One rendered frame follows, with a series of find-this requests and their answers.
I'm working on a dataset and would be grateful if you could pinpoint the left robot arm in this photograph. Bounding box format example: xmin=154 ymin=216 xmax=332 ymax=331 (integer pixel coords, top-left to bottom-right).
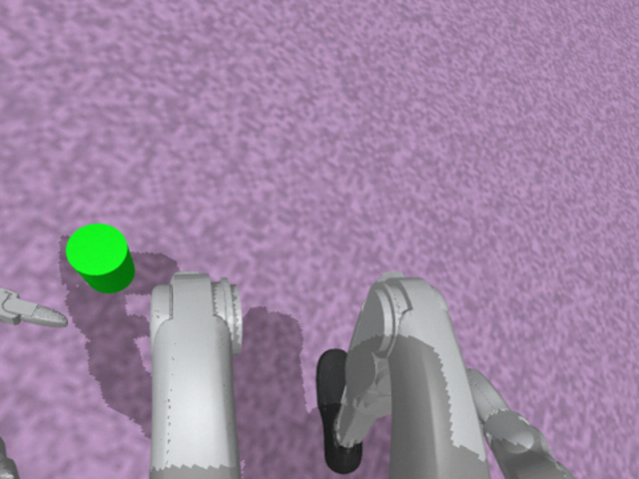
xmin=0 ymin=437 xmax=20 ymax=479

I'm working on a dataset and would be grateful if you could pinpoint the right robot foot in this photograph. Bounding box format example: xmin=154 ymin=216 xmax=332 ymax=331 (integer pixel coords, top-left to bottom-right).
xmin=317 ymin=349 xmax=362 ymax=474

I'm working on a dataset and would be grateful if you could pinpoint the can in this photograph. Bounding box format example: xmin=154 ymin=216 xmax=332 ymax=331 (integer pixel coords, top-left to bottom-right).
xmin=66 ymin=224 xmax=135 ymax=293

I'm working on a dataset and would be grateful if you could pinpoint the left robot hand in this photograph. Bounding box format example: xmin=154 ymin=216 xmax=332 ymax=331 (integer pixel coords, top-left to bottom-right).
xmin=0 ymin=287 xmax=68 ymax=327

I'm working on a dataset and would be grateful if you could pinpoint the right robot hand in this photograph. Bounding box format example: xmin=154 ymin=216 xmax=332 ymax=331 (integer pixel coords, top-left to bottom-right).
xmin=465 ymin=366 xmax=511 ymax=437

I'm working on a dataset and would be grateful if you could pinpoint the right robot arm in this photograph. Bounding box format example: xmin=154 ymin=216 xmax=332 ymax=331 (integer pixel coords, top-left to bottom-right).
xmin=483 ymin=411 xmax=575 ymax=479

